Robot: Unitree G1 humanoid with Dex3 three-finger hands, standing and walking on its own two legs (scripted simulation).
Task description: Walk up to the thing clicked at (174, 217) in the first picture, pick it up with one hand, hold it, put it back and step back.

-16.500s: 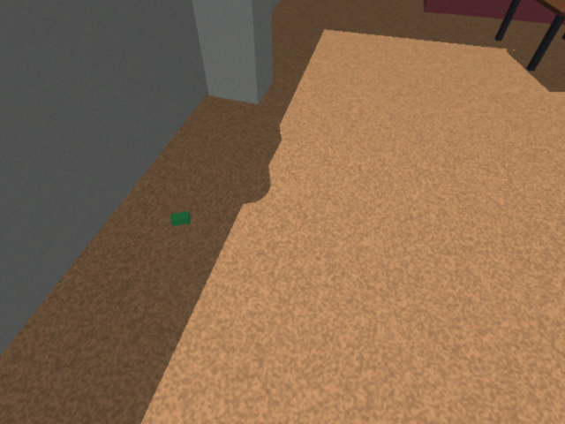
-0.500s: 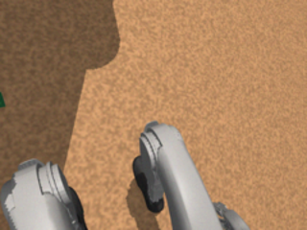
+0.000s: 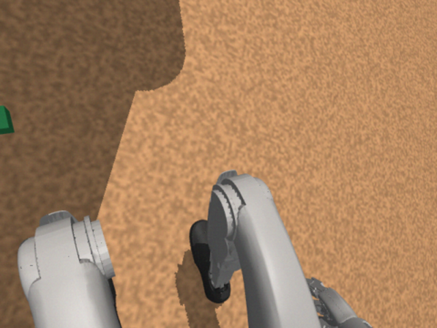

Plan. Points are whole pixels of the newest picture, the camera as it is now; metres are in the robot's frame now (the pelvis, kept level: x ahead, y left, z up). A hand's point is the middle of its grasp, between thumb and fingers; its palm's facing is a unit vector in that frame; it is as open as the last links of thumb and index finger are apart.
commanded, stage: rest palm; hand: left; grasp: from above
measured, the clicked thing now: out of the picture +0.49 +0.32 -0.30
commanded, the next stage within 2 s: close in 1.56 s
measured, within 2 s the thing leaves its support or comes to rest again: neither
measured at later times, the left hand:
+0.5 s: hand out of the picture +0.48 +0.31 -0.25, palm faces -0.49 -0.09 -0.87, open 13.1 cm
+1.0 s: hand out of the picture +0.47 +0.32 -0.26, palm faces -0.49 -0.10 -0.87, open 13.5 cm
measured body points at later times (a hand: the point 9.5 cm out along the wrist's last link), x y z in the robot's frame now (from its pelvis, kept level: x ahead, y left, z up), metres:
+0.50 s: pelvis +0.00 +0.00 -0.02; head +0.29 +0.10 +0.31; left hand +0.50 +0.31 -0.20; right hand +0.02 -0.26 -0.08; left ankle +0.07 +0.13 -0.29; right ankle +0.11 -0.13 -0.29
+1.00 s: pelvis +0.00 +0.00 -0.01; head +0.29 +0.13 +0.31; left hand +0.49 +0.32 -0.21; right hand +0.06 -0.26 -0.07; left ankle +0.07 +0.13 -0.29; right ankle +0.11 -0.13 -0.28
